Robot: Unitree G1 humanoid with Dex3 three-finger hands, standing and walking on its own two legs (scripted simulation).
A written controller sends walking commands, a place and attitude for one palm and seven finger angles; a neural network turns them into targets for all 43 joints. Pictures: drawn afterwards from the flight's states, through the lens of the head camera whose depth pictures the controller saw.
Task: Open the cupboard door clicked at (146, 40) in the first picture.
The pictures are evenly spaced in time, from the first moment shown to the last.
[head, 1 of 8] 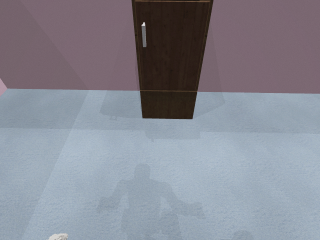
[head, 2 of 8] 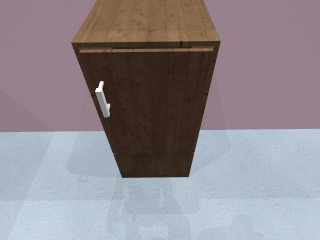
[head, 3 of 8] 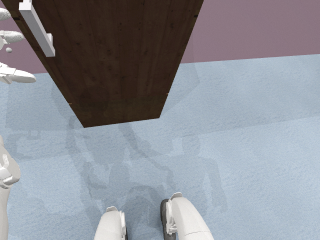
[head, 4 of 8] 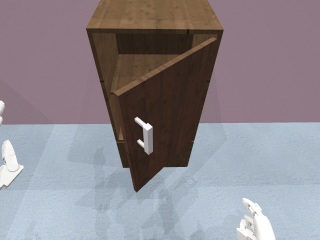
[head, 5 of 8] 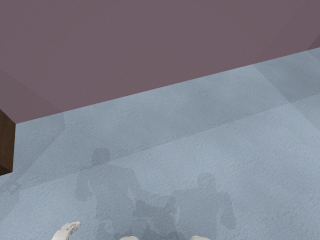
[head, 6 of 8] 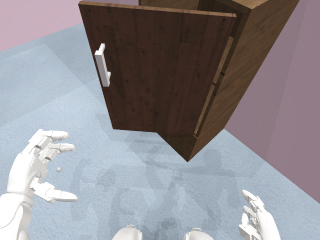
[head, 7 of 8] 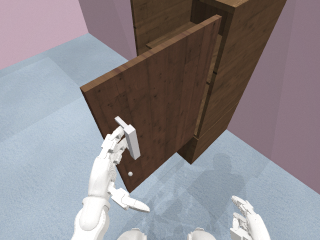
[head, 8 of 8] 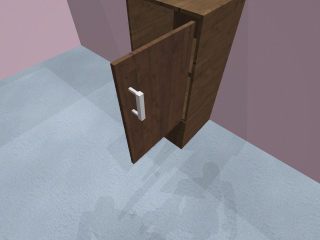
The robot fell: no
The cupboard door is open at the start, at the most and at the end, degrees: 0 89 89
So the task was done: yes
